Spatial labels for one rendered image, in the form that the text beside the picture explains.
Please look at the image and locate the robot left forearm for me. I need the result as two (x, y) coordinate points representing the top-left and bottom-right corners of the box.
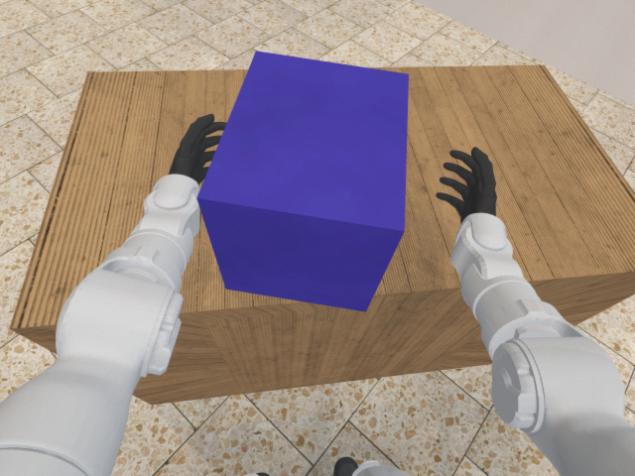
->
(56, 174), (200, 356)

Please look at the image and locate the robot right hand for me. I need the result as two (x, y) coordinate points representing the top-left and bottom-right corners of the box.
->
(436, 147), (497, 224)

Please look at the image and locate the right robot upper arm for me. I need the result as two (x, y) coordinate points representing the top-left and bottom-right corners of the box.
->
(491, 337), (635, 476)

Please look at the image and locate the carton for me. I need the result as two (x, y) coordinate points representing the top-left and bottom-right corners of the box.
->
(196, 51), (409, 312)

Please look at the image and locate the robot left hand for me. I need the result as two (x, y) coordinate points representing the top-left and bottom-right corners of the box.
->
(169, 114), (227, 185)

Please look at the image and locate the pedestal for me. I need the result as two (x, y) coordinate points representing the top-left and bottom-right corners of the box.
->
(9, 64), (635, 405)

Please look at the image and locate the left robot upper arm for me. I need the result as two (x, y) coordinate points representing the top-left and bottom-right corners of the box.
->
(0, 269), (184, 476)

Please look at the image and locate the robot right forearm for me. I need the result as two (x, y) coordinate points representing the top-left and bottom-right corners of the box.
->
(450, 213), (625, 412)

